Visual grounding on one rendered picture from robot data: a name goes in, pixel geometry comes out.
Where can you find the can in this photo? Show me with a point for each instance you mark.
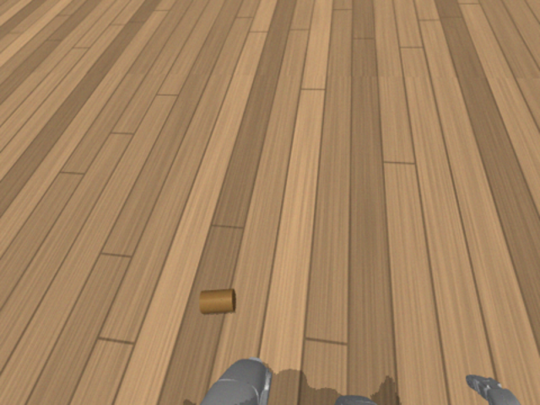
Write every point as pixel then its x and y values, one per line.
pixel 215 301

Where can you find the right robot hand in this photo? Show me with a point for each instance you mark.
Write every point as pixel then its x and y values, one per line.
pixel 491 390

